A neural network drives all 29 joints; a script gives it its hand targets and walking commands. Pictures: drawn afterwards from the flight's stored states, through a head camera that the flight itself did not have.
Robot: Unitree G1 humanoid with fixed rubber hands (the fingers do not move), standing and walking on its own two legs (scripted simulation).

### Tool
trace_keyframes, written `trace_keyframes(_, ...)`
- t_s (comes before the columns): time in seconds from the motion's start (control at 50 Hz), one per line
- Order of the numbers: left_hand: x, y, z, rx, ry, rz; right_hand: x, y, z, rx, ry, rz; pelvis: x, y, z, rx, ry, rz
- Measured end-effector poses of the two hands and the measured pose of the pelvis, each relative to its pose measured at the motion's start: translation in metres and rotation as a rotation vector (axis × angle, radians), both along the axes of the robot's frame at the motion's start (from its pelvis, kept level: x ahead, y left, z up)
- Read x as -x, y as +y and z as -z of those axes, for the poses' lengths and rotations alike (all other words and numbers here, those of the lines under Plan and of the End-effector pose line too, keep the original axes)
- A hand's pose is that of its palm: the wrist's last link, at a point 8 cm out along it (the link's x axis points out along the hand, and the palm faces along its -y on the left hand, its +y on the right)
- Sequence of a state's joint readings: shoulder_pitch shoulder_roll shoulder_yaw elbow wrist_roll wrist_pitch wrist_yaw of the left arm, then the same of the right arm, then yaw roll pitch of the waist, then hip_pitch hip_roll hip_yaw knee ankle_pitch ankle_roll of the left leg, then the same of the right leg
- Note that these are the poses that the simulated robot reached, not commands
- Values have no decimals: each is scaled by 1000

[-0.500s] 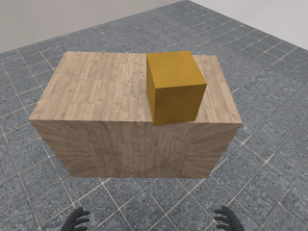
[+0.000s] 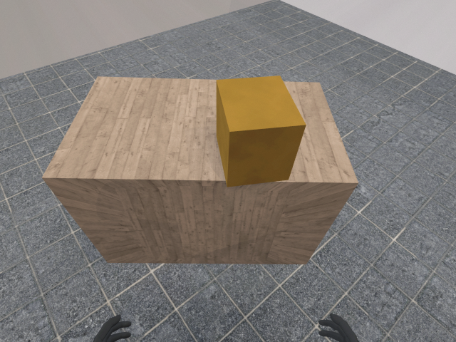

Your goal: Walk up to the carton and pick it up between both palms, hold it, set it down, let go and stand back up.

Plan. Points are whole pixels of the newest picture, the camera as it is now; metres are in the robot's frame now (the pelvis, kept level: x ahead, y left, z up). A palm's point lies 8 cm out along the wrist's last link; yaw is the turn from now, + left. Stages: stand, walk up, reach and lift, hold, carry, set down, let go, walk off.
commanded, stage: stand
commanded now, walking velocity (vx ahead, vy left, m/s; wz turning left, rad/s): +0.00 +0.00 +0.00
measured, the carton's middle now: (253, 131) +0.64 -0.08 -0.05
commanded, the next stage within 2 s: walk up in 1.82 s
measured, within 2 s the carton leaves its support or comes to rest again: neither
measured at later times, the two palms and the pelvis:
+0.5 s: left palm out of the picture +0.09 +0.23 -0.11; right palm out of the picture +0.09 -0.23 -0.11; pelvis +0.00 +0.00 +0.00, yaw +0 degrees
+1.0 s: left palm out of the picture +0.05 +0.23 -0.12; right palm out of the picture +0.05 -0.23 -0.12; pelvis +0.00 +0.00 +0.01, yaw +0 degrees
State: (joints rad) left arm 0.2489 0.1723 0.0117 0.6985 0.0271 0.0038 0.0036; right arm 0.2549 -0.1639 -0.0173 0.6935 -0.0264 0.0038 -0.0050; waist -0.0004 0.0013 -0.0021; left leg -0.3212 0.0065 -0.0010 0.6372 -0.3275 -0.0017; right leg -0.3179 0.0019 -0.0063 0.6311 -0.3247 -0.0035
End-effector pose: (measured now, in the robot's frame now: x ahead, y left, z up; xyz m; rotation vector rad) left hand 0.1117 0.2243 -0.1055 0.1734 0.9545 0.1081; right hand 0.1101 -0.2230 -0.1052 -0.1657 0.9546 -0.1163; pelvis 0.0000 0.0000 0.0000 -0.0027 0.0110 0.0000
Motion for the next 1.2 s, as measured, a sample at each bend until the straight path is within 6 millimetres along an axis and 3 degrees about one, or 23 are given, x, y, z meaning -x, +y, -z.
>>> trace_keyframes(0.62, 25, 4, 7, -7, 95, -47, 26, -5, 8, 5, 96, 49, -3, -1, -5, -1, -9, 0)
trace_keyframes(1.2, 79, 4, 18, -4, 279, -105, 81, -5, 19, -4, 284, 108, -1, -2, -13, -1, -33, 1)
